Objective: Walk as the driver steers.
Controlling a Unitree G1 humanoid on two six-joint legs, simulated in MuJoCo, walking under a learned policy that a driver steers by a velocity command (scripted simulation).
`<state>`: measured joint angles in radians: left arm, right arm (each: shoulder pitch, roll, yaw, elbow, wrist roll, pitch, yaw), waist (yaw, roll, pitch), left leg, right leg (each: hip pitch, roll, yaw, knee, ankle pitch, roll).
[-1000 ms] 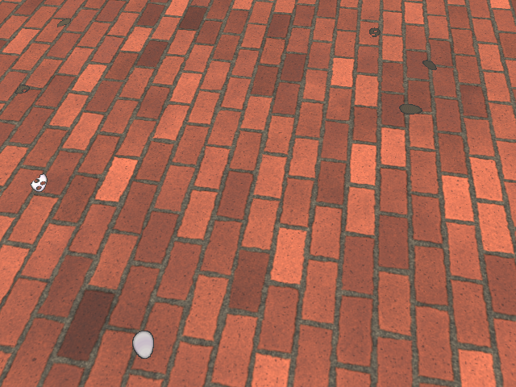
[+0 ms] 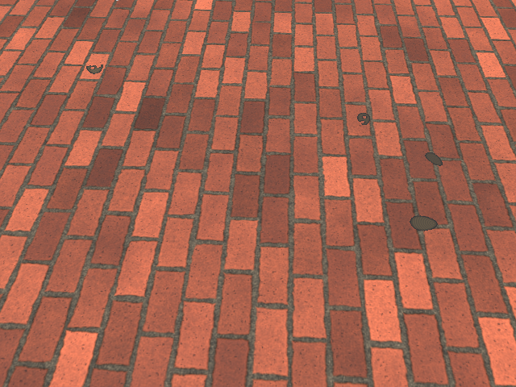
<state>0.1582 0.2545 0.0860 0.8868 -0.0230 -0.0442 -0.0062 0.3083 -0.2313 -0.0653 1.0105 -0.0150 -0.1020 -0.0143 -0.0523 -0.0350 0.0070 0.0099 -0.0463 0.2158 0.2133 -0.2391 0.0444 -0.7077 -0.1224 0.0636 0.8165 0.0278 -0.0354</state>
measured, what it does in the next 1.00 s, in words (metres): walks ahead, turning right: right foot, then left foot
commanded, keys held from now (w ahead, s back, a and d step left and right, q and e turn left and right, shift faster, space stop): w+e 0.80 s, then w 0.18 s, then q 0.02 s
